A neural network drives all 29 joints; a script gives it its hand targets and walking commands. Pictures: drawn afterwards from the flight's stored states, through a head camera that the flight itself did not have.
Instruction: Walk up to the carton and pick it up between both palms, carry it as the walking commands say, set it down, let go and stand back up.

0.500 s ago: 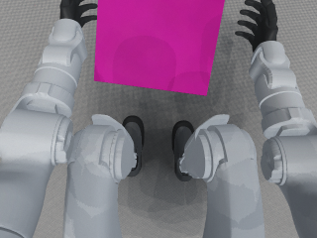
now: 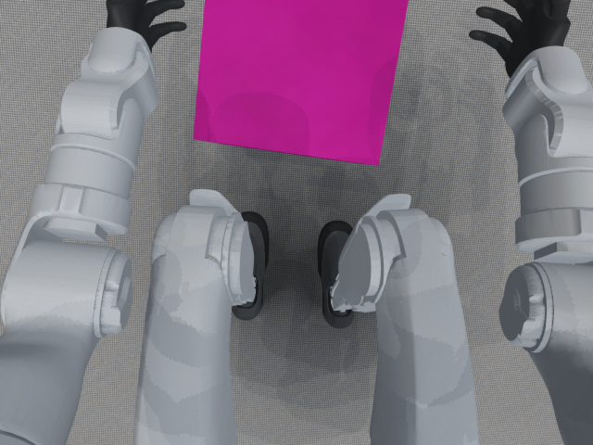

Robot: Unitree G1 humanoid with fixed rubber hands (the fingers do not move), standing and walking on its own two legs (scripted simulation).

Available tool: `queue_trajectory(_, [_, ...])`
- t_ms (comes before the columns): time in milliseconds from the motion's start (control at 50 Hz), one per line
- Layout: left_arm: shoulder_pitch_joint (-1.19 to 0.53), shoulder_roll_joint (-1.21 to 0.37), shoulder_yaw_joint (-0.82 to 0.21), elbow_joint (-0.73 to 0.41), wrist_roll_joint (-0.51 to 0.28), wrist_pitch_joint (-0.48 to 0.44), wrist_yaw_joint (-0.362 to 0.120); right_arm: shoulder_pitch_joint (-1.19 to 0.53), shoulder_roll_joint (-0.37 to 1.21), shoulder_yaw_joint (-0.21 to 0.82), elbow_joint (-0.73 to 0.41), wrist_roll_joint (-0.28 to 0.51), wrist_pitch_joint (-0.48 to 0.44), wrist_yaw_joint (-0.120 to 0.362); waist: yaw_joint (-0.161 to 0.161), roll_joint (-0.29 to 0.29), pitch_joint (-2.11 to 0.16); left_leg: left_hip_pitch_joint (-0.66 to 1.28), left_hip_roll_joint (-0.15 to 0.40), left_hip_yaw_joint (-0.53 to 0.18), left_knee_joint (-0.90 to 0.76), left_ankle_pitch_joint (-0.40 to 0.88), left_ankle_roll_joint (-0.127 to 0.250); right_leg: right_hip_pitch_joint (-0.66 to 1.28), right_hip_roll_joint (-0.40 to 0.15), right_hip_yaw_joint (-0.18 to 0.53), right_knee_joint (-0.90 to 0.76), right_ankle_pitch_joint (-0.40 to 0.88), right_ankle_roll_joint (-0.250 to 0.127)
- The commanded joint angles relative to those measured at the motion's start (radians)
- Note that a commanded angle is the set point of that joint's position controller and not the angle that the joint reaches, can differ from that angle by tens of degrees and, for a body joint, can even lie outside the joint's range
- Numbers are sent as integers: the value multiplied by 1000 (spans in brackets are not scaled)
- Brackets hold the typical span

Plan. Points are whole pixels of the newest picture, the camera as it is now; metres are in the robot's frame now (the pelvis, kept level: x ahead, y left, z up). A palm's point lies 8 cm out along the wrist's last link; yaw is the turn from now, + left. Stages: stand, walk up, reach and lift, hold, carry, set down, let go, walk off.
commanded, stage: set down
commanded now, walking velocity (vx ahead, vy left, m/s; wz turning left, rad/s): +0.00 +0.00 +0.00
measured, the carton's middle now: (297, 81) +0.50 +0.02 -0.28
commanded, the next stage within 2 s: let go in 0.90 s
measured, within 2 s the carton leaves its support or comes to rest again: neither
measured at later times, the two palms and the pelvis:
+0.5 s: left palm out of the picture +0.52 +0.20 +0.00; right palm out of the picture +0.52 -0.22 +0.01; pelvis +0.02 +0.00 +0.12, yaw +0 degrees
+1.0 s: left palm out of the picture +0.51 +0.21 +0.12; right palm out of the picture +0.53 -0.21 +0.13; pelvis +0.05 +0.00 +0.22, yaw +2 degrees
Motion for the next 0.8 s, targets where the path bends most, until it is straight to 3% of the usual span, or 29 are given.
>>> queue_trajectory(0, [-311,146,159,-395,47,-15,29,-349,-223,-39,-355,52,-17,7,-11,-25,-2040,769,-11,-16,-298,84,-6,745,16,261,-384,101,61])
queue_trajectory(60, [-266,156,166,-419,61,1,29,-293,-247,-87,-334,22,-8,16,-43,11,-2120,883,-9,-38,-331,161,-16,745,23,245,-399,199,63])
queue_trajectory(80, [-260,161,180,-515,71,9,29,-266,-243,-66,-430,22,-1,20,-6,19,-2265,969,-24,-37,-343,240,-18,852,34,244,-398,293,63])
queue_trajectory(100, [-235,129,153,-468,84,12,17,-252,-241,-68,-379,9,3,24,-26,38,-2194,930,-23,-28,-337,263,-23,818,33,255,-420,313,64])
queue_trajectory(120, [-179,118,154,-401,87,27,8,-294,-243,-57,-416,18,11,32,2,11,-2171,900,-19,-25,-357,247,-19,841,30,252,-422,288,69])
queue_trajectory(140, [-202,118,167,-426,92,21,-4,-250,-230,-81,-355,-10,10,32,-53,-11,-2126,843,-29,-18,-349,232,-17,838,29,255,-442,309,70])
queue_trajectory(160, [-181,122,171,-449,88,26,-2,-238,-240,-69,-443,-2,14,25,-45,-47,-2219,881,-26,-16,-367,252,-15,906,26,263,-458,337,76])
queue_trajectory(180, [-193,100,165,-481,87,31,0,-191,-261,-98,-400,-34,20,25,-66,3,-2217,911,-37,-18,-375,262,-32,905,35,253,-463,346,66])
queue_trajectory(200, [-190,172,209,-458,109,27,0,-152,-243,-102,-338,-28,30,25,-34,-18,-2178,881,-39,0,-388,262,-29,898,32,266,-477,344,77])
queue_trajectory(220, [-143,134,180,-536,108,38,-6,-183,-264,-115,-464,-38,28,28,-35,14,-2293,975,-42,-7,-423,327,-35,990,45,248,-495,407,75])
queue_trajectory(240, [-177,169,186,-610,115,34,-3,-174,-248,-108,-437,-14,39,25,-5,47,-2308,985,-42,-3,-423,327,-34,992,46,270,-492,416,66])
queue_trajectory(280, [-151,127,167,-647,94,53,-15,-145,-256,-114,-577,-23,43,36,-84,-15,-2392,1087,-46,-25,-439,392,-38,1030,59,231,-521,495,73])
queue_trajectory(300, [-159,115,140,-600,94,67,-16,-186,-299,-118,-484,-34,60,42,-41,35,-2297,1034,-47,-10,-445,347,-44,986,50,256,-523,433,61])
queue_trajectory(340, [-117,124,156,-458,99,101,-19,-119,-276,-159,-377,-70,78,43,-103,-1,-2178,1046,-33,-44,-526,240,-39,946,53,211,-569,318,74])
queue_trajectory(360, [-147,133,162,-537,110,97,-15,-113,-282,-137,-389,-69,81,45,-75,10,-2191,1060,-36,-36,-527,280,-48,948,49,227,-591,342,67])
queue_trajectory(380, [-146,124,156,-633,111,102,-18,-168,-244,-98,-555,-22,86,50,-33,37,-2290,1119,-42,-25,-538,350,-49,1062,50,256,-615,417,68])
queue_trajectory(400, [-149,90,137,-585,101,101,-25,-167,-223,-93,-452,-31,87,60,-61,-1,-2191,1066,-35,-41,-567,325,-45,1005,51,238,-625,398,75])
queue_trajectory(420, [-165,127,147,-699,107,98,-25,-187,-210,-68,-546,3,81,68,-30,26,-2261,1192,-32,-42,-584,372,-41,988,52,220,-631,414,71])
queue_trajectory(440, [-151,114,152,-564,118,105,-16,-186,-257,-105,-468,-20,82,69,-47,27,-2205,1157,-39,-33,-580,347,-43,974,49,235,-644,388,70])
queue_trajectory(520, [-115,139,162,-634,101,113,-26,-143,-273,-132,-545,-40,87,54,-77,-23,-2303,1198,-41,-38,-659,374,-38,1154,50,229,-712,469,84])
queue_trajectory(560, [-104,124,145,-637,115,119,-26,-92,-219,-109,-453,-33,100,61,-45,49,-2260,1244,-37,-37,-694,398,-47,1131,46,240,-742,471,77])
queue_trajectory(600, [-96,107,121,-714,95,133,-26,-142,-276,-133,-624,-45,101,56,-73,31,-2376,1342,-49,-24,-707,448,-47,1273,57,244,-790,527,71])
queue_trajectory(660, [-44,118,115,-760,98,149,-30,-74,-265,-136,-647,-52,116,50,-72,46,-2405,1425,-45,-30,-763,516,-59,1324,58,234,-832,605,83])
queue_trajectory(680, [-44,120,111,-742,97,147,-35,-35,-207,-95,-616,-56,125,46,-66,6,-2388,1390,-48,-36,-766,530,-46,1388,52,251,-834,655,92])
queue_trajectory(700, [-40,106,102,-634,90,153,-45,-32,-220,-123,-487,-53,127,51,-79,30,-2198,1295,-37,-35,-800,420,-47,1290,45,258,-852,541,87])
queue_trajectory(720, [-38,62,101,-645,109,151,-47,-8,-203,-107,-461,-72,122,56,-99,31,-2194,1305,-45,-43,-813,444,-46,1324,46,264,-879,586,83])
queue_trajectory(740, [55,54,116,-430,133,144,-49,27,-169,-123,-338,-89,110,61,-100,-7,-1978,1207,-39,-56,-850,414,-48,1236,34,255,-893,549,92])
queue_trajectory(760, [41,30,122,-429,153,122,-63,23,-123,-89,-332,-73,92,62,-79,22,-1941,1197,-43,-45,-869,428,-44,1282,29,277,-930,608,92])
queue_trajectory(780, [81,25,155,-309,170,91,-67,89,-88,-89,-153,-92,71,69,-86,11,-1851,1172,-38,-56,-886,440,-52,1215,24,275,-921,621,102])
